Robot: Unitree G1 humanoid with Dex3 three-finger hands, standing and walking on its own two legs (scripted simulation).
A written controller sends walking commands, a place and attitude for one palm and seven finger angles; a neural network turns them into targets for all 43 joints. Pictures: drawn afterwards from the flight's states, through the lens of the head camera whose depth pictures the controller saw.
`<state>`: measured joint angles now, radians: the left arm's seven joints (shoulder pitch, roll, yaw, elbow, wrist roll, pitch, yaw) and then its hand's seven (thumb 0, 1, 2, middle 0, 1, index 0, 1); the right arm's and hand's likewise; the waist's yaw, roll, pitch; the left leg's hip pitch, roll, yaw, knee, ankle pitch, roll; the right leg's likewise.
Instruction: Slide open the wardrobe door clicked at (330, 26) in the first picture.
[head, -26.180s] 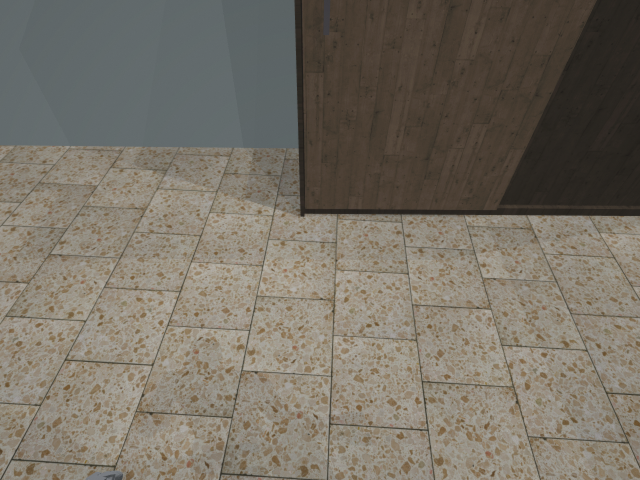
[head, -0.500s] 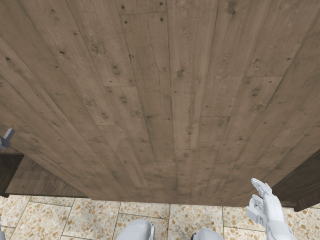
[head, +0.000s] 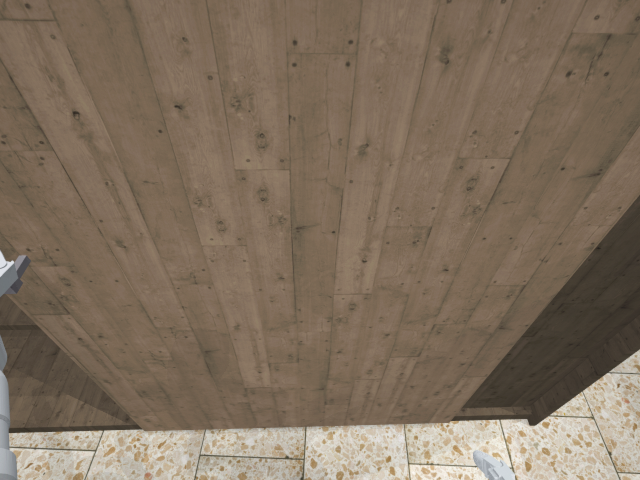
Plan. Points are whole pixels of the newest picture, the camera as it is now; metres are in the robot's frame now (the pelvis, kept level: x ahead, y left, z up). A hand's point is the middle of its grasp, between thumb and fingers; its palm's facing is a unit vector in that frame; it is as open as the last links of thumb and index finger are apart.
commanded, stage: stop walking and hold the door there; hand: left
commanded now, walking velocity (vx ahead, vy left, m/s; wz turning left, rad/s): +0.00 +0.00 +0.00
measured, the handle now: out of the picture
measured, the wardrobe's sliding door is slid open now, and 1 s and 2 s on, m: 0.59 0.59 0.59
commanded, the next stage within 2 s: none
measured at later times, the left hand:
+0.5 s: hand out of the picture +0.31 +0.39 +0.12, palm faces +0.65 -0.70 -0.29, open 6.7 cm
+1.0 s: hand out of the picture +0.30 +0.40 +0.12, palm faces +0.53 -0.80 -0.28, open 6.6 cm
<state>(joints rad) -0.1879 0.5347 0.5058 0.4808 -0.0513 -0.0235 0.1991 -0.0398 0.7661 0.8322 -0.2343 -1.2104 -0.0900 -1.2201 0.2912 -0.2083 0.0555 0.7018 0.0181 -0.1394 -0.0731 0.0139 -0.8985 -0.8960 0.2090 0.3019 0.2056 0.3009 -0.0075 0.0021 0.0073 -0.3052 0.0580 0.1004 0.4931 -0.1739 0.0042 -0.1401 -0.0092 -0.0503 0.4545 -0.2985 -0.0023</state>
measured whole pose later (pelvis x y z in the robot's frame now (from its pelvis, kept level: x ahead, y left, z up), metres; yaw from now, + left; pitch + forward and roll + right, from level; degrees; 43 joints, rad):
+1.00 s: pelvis -0.07 +0.07 -0.01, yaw +1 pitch -2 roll +0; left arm -0.45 0.49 0.36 0.71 -0.04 -0.19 0.14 -0.07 0.63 0.87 -0.35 -1.32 -0.24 -1.33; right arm 0.18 -0.31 -0.03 0.70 0.05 -0.05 -0.10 0.01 -0.90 -0.90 0.20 0.30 0.20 0.30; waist 0.01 0.04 0.09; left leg -0.36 0.00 0.09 0.57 -0.18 0.06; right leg -0.36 -0.10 -0.03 0.87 -0.50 0.05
